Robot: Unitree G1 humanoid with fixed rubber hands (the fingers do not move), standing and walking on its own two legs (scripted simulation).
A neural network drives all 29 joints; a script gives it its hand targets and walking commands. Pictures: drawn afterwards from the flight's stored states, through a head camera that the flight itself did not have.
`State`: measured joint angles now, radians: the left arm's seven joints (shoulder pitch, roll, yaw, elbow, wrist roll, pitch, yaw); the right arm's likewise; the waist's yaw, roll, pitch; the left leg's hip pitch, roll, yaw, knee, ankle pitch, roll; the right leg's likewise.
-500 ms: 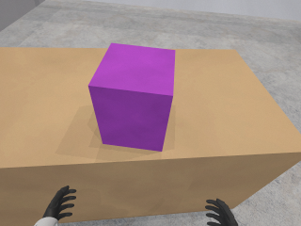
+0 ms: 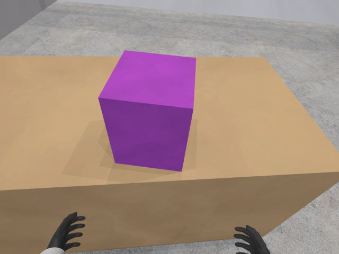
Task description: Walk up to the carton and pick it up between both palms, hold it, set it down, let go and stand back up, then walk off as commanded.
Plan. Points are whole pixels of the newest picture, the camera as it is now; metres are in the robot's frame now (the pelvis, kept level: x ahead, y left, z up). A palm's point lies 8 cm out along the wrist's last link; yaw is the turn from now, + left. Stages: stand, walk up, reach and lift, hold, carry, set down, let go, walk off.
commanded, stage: stand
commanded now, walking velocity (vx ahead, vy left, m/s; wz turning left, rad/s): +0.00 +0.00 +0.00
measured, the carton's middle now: (154, 112) +0.47 +0.02 +0.07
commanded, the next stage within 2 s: walk off in 0.84 s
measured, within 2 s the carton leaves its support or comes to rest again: neither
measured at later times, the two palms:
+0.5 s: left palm out of the picture +0.16 +0.25 -0.09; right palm out of the picture +0.09 -0.27 -0.10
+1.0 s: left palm out of the picture +0.12 +0.26 -0.10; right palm out of the picture +0.06 -0.27 -0.10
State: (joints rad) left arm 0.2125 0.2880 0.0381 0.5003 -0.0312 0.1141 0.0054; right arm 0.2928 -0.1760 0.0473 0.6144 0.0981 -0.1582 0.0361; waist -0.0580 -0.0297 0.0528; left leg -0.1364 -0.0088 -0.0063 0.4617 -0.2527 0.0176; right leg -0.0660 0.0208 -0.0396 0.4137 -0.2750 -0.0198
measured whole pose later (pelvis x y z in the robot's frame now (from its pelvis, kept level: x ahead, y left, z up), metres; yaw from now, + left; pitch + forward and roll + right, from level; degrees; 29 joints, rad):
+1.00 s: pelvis +0.00 +0.00 +0.00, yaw +0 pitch -3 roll +0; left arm 0.21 0.29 0.04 0.80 -0.01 -0.02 0.00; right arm 0.29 -0.31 0.05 0.82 0.10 -0.05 -0.01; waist -0.06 0.00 0.01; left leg -0.16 -0.01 -0.01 0.46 -0.25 0.02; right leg -0.10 0.02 -0.04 0.42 -0.28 -0.02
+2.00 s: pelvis -0.29 -0.22 -0.06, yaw -3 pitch -7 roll +6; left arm 0.16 0.28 0.07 0.76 -0.01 0.03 0.05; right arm 0.20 -0.46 0.01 0.78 0.08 0.07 -0.06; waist -0.07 0.12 0.25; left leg -0.47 -0.14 -0.14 1.15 -0.56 -0.04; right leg -0.32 0.04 0.19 1.03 -0.57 -0.01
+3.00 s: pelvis -0.50 +0.04 -0.02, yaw +0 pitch -3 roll -6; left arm 0.17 0.33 0.07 0.87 -0.01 0.03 0.08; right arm 0.22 -0.42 0.00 0.78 0.08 0.05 0.01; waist -0.07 0.06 0.21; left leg -0.36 -0.14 -0.06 0.71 -0.28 -0.01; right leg -0.30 0.14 0.20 0.96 -0.55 0.04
